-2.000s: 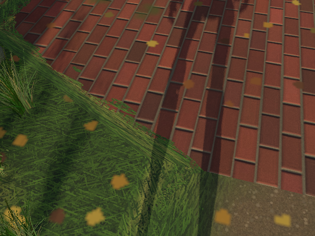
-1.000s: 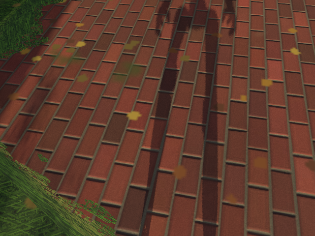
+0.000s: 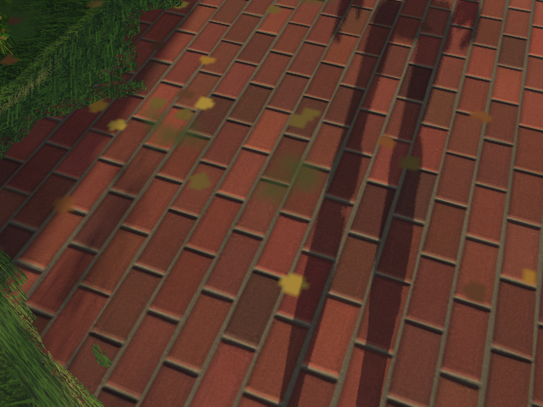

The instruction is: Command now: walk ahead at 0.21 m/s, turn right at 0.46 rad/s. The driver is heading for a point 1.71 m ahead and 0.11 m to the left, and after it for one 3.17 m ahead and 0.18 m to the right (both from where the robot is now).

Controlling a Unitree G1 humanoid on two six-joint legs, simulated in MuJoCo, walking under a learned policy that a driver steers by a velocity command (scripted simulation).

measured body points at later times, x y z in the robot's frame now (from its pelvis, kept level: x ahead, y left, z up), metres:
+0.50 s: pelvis +0.12 -0.05 +0.00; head +0.15 -0.05 +0.45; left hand +0.39 +0.14 -0.07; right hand +0.02 -0.31 -0.13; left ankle -0.01 +0.12 -0.73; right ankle +0.18 -0.19 -0.73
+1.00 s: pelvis +0.37 -0.03 -0.02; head +0.41 -0.01 +0.43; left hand +0.33 +0.26 -0.16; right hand +0.62 -0.24 -0.09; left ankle +0.48 +0.07 -0.73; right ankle +0.18 -0.19 -0.71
